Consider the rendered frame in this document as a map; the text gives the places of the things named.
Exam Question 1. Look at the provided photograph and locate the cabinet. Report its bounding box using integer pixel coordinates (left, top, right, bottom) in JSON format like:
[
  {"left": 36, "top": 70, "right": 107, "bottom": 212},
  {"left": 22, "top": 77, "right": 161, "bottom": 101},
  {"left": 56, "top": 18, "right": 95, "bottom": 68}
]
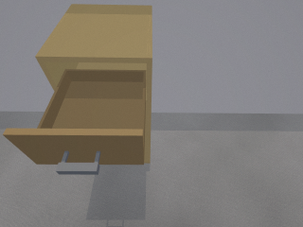
[{"left": 35, "top": 4, "right": 152, "bottom": 164}]

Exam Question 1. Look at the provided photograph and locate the handle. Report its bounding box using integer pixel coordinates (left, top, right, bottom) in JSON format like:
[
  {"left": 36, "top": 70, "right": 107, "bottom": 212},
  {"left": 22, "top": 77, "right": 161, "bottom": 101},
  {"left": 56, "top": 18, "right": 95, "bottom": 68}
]
[{"left": 56, "top": 150, "right": 101, "bottom": 175}]

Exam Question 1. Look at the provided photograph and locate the drawer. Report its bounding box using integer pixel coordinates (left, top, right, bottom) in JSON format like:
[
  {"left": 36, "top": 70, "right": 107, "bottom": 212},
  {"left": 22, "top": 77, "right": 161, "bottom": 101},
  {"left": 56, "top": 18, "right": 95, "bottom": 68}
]
[{"left": 3, "top": 69, "right": 147, "bottom": 165}]

